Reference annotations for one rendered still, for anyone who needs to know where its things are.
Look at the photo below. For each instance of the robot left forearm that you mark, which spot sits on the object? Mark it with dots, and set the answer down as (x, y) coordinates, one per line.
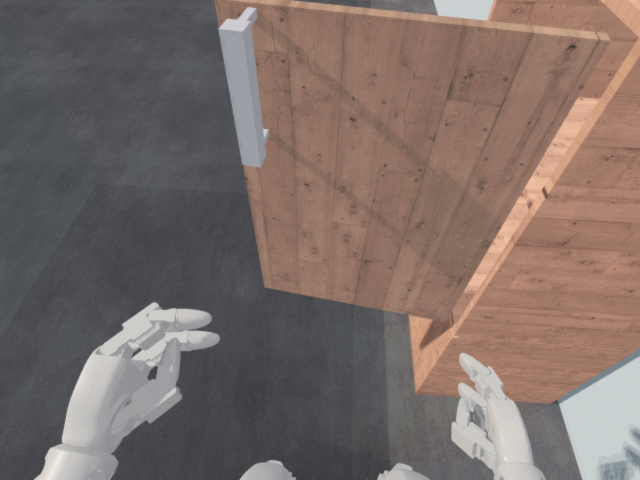
(69, 462)

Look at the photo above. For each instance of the cupboard door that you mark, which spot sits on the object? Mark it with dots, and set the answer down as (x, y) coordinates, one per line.
(398, 144)

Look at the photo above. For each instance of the robot right shin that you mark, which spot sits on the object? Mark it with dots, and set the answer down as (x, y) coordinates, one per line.
(403, 466)

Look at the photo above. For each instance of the robot left hand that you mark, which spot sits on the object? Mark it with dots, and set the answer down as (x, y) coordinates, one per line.
(96, 416)

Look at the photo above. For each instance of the handle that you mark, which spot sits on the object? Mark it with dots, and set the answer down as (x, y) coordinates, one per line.
(239, 59)

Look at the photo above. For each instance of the robot right hand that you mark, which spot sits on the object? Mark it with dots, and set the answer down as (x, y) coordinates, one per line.
(497, 417)

